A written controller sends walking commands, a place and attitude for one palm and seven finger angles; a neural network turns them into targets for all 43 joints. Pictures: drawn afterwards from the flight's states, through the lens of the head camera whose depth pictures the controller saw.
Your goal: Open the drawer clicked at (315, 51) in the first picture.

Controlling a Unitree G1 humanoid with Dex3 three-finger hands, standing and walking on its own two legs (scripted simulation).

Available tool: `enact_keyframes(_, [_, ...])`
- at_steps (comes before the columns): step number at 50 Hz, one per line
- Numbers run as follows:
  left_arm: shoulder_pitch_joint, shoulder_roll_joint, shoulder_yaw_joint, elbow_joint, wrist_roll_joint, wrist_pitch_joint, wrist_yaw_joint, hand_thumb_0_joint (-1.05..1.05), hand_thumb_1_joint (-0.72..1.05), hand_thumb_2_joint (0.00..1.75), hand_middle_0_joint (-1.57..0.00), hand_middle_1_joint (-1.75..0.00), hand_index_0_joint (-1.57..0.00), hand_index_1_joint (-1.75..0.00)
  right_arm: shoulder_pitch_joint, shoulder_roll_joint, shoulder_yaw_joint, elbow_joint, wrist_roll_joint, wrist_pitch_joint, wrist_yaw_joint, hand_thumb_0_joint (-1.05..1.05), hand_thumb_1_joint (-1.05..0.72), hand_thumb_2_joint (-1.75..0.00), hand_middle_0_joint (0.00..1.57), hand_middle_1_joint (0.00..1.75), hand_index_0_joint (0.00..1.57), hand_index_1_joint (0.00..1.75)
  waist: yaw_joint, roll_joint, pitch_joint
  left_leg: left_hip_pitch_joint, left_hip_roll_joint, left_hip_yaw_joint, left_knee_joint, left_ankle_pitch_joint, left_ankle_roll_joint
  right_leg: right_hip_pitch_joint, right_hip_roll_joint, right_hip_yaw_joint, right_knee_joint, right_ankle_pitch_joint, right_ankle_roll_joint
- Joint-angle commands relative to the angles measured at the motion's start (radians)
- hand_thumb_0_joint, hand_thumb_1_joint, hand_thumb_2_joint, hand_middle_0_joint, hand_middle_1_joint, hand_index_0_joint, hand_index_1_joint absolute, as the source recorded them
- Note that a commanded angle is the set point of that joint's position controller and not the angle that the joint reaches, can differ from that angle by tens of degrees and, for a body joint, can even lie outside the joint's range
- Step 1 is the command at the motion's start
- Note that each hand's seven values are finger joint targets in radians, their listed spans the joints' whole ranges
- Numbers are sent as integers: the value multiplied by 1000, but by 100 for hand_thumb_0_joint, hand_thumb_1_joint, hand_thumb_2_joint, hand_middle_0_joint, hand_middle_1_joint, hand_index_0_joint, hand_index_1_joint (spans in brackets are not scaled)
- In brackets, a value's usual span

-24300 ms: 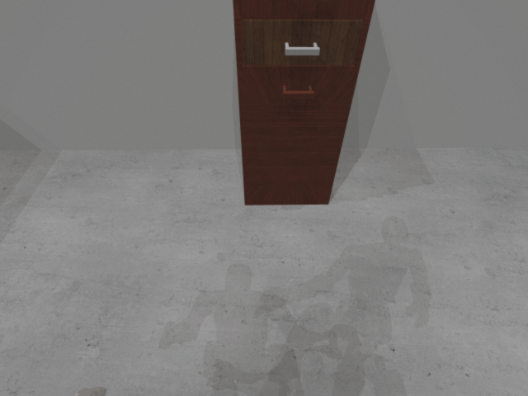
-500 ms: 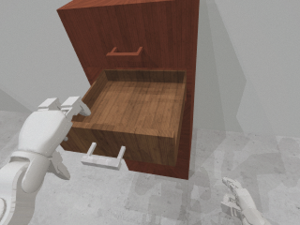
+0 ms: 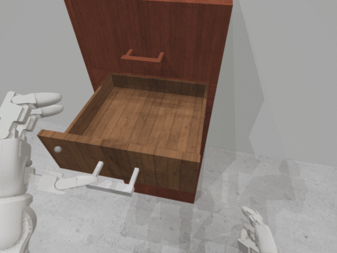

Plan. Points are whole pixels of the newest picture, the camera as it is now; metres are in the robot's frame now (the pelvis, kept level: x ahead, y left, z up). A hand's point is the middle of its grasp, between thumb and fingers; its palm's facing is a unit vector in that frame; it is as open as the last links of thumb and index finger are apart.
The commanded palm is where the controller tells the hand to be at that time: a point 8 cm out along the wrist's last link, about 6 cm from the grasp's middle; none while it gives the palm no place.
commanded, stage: draw the hand back to the body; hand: left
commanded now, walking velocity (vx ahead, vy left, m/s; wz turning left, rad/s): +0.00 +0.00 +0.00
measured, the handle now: (113, 178) +0.26 +0.18 +0.04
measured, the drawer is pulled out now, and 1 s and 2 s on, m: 0.30 0.30 0.30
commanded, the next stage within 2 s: step back with the hand held close in 0.74 s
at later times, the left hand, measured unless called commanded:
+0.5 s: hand (30, 145) +0.21 +0.25 +0.23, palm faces +0.50 -0.78 -0.38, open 9.0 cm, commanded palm +0.15 +0.29 +0.23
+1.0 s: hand (31, 154) +0.19 +0.24 +0.23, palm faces +0.47 -0.77 -0.44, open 7.5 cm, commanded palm +0.12 +0.29 +0.23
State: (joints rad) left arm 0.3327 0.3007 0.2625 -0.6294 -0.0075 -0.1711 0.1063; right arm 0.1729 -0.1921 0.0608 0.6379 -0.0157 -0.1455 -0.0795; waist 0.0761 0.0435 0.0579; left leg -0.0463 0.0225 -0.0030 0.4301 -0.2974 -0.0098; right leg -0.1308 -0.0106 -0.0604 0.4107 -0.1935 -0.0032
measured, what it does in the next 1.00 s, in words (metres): stands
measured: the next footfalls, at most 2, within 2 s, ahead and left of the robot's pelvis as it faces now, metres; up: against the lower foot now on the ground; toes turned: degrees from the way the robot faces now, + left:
right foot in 1.90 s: -0.07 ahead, -0.11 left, +0.00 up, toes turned +2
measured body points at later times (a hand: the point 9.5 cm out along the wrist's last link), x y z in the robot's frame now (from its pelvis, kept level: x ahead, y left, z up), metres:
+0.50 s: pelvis +0.02 +0.01 +0.00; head +0.01 +0.00 +0.45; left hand +0.17 +0.29 +0.25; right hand +0.22 -0.20 -0.07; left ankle -0.03 +0.12 -0.74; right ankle +0.02 -0.12 -0.74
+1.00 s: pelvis -0.01 +0.00 +0.00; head +0.00 -0.01 +0.45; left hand +0.16 +0.28 +0.25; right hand +0.19 -0.22 -0.08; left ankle -0.03 +0.12 -0.74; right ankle +0.02 -0.12 -0.74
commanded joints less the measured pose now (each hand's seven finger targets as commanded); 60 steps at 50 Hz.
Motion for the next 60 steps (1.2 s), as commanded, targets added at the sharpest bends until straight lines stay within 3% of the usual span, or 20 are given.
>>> enact_keyframes(1, [-103,146,87,-165,-22,-62,20,0,-1,51,-26,-88,-26,-88,-158,-106,-52,-151,-8,-86,-5,0,-90,-90,20,30,20,30,-10,33,-71,-77,-2,20,-92,219,19,84,-1,6,-68,104,-15])
enact_keyframes(2, [-106,168,105,-192,-23,-65,20,0,2,52,-26,-86,-26,-86,-149,-111,-56,-154,-7,-88,-3,0,-90,-90,20,30,20,30,-7,18,-118,-66,-4,14,-84,259,22,115,-5,9,-56,147,-15])
enact_keyframes(10, [-33,232,198,-219,-35,-55,20,0,31,64,-24,-68,-24,-68,-143,-128,-74,-152,-1,-72,5,0,-90,-90,20,30,20,30,-3,6,-157,-54,9,8,-57,417,4,141,5,1,-28,270,-15])
enact_keyframes(13, [27,199,197,-179,-40,-47,17,0,41,69,-24,-62,-24,-62,-134,-118,-75,-152,0,-63,6,0,-90,-90,20,30,20,30,0,8,-154,-55,11,20,-59,459,3,139,3,-7,-28,292,-10])
enact_keyframes(15, [-24,248,231,-219,-41,-45,21,0,48,72,-23,-57,-23,-57,-138,-130,-82,-154,6,-57,5,0,-90,-90,20,30,20,30,-5,27,-171,-39,12,15,-51,448,0,135,6,4,-30,286,-13])
enact_keyframes(16, [15,205,211,-172,-41,-40,20,0,51,74,-23,-55,-23,-55,-138,-117,-75,-149,1,-55,3,0,-90,-90,20,30,20,30,-2,58,-140,-56,10,24,-62,442,-2,123,3,-5,-33,271,-12])
enact_keyframes(18, [20,206,217,-144,-45,-32,21,0,58,76,-22,-50,-22,-50,-133,-119,-78,-149,5,-47,3,0,-90,-90,20,30,20,30,-4,8,-122,-59,14,19,-65,427,-1,114,7,-8,-36,258,-11])
enact_keyframes(20, [-36,249,246,-176,-46,-30,23,0,65,80,-22,-46,-22,-46,-140,-129,-83,-153,9,-41,-1,0,-90,-90,20,30,20,30,-7,12,-134,-54,13,12,-62,386,0,112,8,1,-39,236,-15])
enact_keyframes(21, [5,209,226,-126,-47,-24,22,0,69,81,-22,-43,-22,-43,-143,-119,-76,-148,6,-40,-3,0,-90,-90,20,30,20,30,-4,39,-94,-72,12,20,-74,373,0,99,7,-4,-44,221,-14])
enact_keyframes(27, [-48,210,201,-187,-43,-14,24,0,90,90,-20,-30,-20,-30,-140,-122,-74,-158,6,-45,1,0,-90,-90,20,30,20,30,-10,18,-139,-57,11,1,-69,380,2,115,3,-2,-31,219,-14])
enact_keyframes(30, [-60,245,231,-198,-41,-10,29,0,90,90,-20,-30,-20,-30,-147,-127,-75,-155,3,-48,-1,0,-90,-90,20,30,20,30,-3,46,-144,-55,9,2,-61,376,-1,118,5,4,-31,227,-18])
enact_keyframes(31, [-32,214,214,-172,-41,-8,29,0,90,90,-20,-30,-20,-30,-146,-118,-71,-153,0,-50,-2,0,-90,-90,20,30,20,30,-3,57,-128,-66,9,9,-68,371,-2,115,3,-2,-32,218,-16])
enact_keyframes(33, [-20,214,218,-152,-44,-8,29,0,90,90,-20,-30,-20,-30,-143,-115,-70,-153,3,-48,-1,0,-90,-90,20,30,20,30,-2,8,-114,-78,10,3,-71,343,-1,112,5,-4,-33,200,-16])
enact_keyframes(41, [-32,212,215,-146,-47,-12,29,0,90,90,-20,-30,-20,-30,-157,-112,-71,-152,6,-49,-5,0,-90,-90,20,30,20,30,-1,48,-100,-83,4,11,-76,265,6,99,-1,9,-51,152,-18])
enact_keyframes(42, [-43,214,213,-153,-48,-14,29,0,90,90,-20,-30,-20,-30,-153,-112,-71,-157,8,-48,-4,0,-90,-90,20,30,20,30,-3,11,-107,-82,5,3,-77,263,9,104,-1,10,-50,148,-17])
enact_keyframes(43, [-81,323,319,-208,-47,-47,23,0,90,90,-20,-30,-20,-30,-128,-153,-73,-201,19,-18,1,0,-90,-90,20,30,20,30,-67,-18,-25,-181,21,-28,-30,215,36,-40,-58,85,-92,141,-7])
enact_keyframes(44, [-13,266,275,-143,-44,-47,15,0,90,90,-20,-30,-20,-30,-132,-127,-71,-188,20,2,-2,0,-90,-90,20,30,20,30,-66,-81,-38,-168,16,-32,3,195,36,-66,-83,80,-107,124,-12])
enact_keyframes(47, [79,274,288,-186,-45,-72,21,0,90,90,-20,-30,-20,-30,-118,-132,-78,-200,17,20,-8,0,-90,-90,20,30,20,30,-71,-36,-147,-165,8,-30,48,225,35,-67,-124,88,-80,126,-28])
enact_keyframes(51, [184,288,321,-218,-51,-85,37,0,90,90,-20,-30,-20,-30,-103,-142,-97,-217,20,36,-16,0,-90,-90,20,30,20,30,-72,15,-241,-179,33,-51,43,347,29,-26,-112,67,7,220,-25])
enact_keyframes(60, [209,325,372,-234,-43,-98,63,0,90,90,-20,-30,-20,-30,-91,-159,-129,-236,21,38,-29,0,-90,-90,20,30,20,30,-69,-8,-206,-315,65,-94,18,266,39,-44,-87,70,78,151,-16])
